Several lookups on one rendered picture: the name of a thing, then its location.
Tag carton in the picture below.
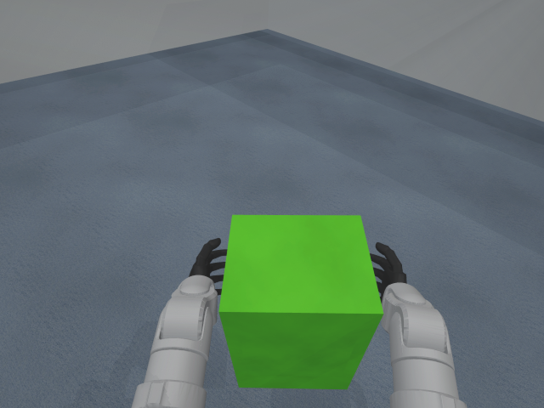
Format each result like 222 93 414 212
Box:
219 215 383 389

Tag robot left hand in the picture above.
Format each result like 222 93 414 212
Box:
189 238 228 295

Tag robot left forearm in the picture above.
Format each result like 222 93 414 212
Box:
131 275 218 408

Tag robot right forearm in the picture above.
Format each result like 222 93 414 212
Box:
381 282 467 408

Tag robot right hand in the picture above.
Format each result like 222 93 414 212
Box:
370 242 407 303

